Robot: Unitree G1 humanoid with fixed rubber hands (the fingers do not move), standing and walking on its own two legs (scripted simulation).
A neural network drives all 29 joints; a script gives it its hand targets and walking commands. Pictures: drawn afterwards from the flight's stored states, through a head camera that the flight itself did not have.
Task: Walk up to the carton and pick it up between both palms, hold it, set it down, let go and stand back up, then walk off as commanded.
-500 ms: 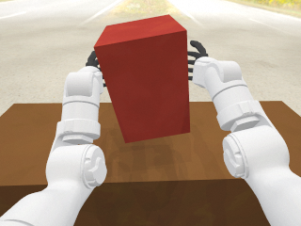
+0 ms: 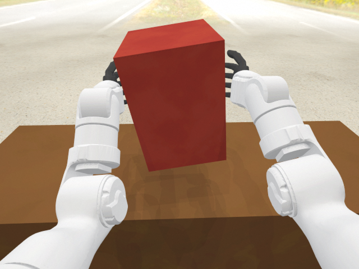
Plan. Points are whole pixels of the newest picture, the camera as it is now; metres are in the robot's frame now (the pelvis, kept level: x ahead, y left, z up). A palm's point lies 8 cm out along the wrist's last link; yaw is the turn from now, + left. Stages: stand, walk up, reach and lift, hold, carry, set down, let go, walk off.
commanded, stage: hold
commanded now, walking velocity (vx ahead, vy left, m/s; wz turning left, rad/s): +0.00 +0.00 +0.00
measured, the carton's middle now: (176, 94) +0.40 +0.00 +0.27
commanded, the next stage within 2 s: none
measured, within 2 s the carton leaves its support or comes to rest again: neither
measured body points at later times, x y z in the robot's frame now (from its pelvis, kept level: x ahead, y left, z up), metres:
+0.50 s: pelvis +0.00 +0.00 +0.00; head -0.09 +0.01 +0.44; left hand +0.39 +0.14 +0.28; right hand +0.38 -0.12 +0.30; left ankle +0.03 +0.13 -0.74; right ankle +0.00 -0.11 -0.74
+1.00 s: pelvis +0.00 +0.00 +0.00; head -0.09 +0.01 +0.44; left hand +0.39 +0.14 +0.29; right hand +0.39 -0.13 +0.30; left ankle +0.03 +0.13 -0.74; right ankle +0.00 -0.11 -0.74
